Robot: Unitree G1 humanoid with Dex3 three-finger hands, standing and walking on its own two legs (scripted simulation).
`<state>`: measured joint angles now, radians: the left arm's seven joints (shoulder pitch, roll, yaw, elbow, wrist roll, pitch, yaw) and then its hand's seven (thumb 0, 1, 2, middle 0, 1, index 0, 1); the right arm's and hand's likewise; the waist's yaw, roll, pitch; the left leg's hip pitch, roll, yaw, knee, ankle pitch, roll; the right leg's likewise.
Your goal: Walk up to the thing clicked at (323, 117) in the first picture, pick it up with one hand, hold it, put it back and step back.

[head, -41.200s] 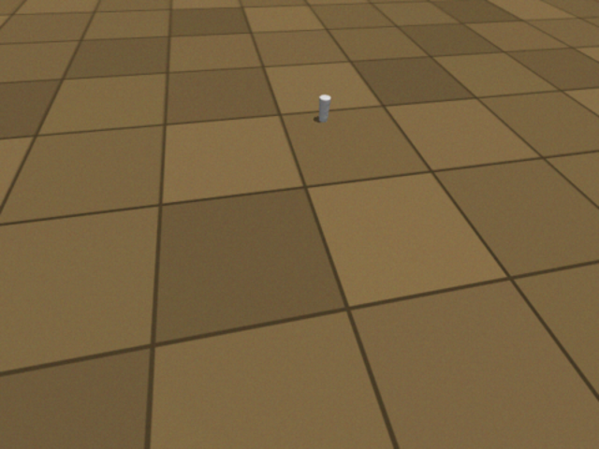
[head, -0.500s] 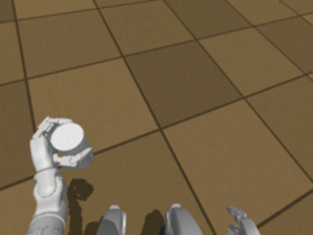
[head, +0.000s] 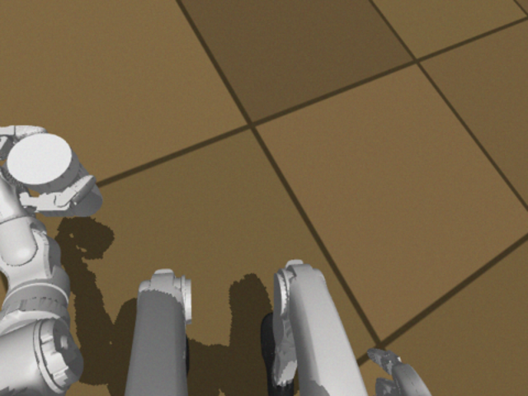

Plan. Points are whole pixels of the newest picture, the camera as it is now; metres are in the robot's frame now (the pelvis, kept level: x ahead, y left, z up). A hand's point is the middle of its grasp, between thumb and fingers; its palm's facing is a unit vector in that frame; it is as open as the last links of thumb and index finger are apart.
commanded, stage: crouch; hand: left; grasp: from the side
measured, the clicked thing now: (66, 183) +0.44 +0.26 -0.08
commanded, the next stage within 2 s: lower in 0.94 s
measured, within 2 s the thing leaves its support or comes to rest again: neither
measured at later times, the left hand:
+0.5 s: hand (69, 184) +0.47 +0.30 -0.18, palm faces +0.44 -0.90 -0.01, open 10.3 cm
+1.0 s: hand (77, 194) +0.48 +0.31 -0.24, palm faces +0.41 -0.91 -0.02, open 10.3 cm
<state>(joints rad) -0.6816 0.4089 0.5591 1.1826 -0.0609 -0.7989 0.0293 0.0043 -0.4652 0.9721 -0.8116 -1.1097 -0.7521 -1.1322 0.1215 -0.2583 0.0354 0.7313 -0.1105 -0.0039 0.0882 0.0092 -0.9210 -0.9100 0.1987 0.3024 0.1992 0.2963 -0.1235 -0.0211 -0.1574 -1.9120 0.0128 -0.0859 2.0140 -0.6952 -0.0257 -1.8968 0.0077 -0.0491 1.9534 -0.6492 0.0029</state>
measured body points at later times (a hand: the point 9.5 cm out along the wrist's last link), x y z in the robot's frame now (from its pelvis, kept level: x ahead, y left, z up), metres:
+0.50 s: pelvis -0.02 +0.00 -0.12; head +0.21 +0.07 +0.26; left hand +0.45 +0.35 -0.18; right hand +0.03 -0.27 -0.22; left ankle +0.07 +0.13 -0.42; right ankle +0.09 -0.12 -0.42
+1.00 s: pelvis -0.03 +0.01 -0.15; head +0.22 +0.10 +0.21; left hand +0.45 +0.35 -0.24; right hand +0.05 -0.27 -0.23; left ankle +0.07 +0.13 -0.42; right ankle +0.09 -0.12 -0.42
